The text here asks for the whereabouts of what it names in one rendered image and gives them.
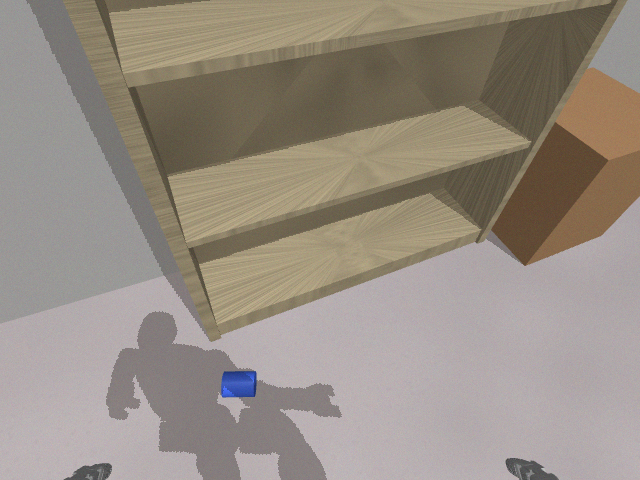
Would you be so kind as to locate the right robot hand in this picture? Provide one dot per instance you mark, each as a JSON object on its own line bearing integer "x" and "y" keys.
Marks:
{"x": 526, "y": 470}

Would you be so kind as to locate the left robot hand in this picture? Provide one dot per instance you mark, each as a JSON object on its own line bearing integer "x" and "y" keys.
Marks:
{"x": 96, "y": 472}

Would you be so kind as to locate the bookshelf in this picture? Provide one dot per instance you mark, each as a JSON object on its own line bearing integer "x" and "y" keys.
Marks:
{"x": 292, "y": 149}

